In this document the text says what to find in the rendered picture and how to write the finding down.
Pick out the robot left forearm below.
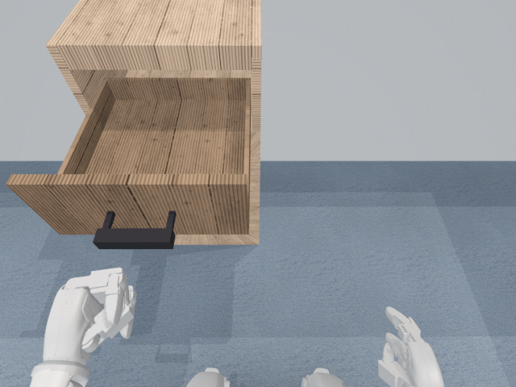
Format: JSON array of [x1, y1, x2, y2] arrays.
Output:
[[30, 360, 90, 387]]

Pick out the robot left hand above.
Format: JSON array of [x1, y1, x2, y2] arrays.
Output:
[[43, 268, 137, 365]]

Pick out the handle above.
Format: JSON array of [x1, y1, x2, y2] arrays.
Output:
[[93, 211, 176, 249]]

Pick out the robot right hand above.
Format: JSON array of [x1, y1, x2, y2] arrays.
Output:
[[378, 306, 444, 387]]

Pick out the cabinet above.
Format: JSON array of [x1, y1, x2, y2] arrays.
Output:
[[46, 0, 261, 245]]

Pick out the drawer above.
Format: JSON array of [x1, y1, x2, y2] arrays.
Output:
[[6, 77, 251, 235]]

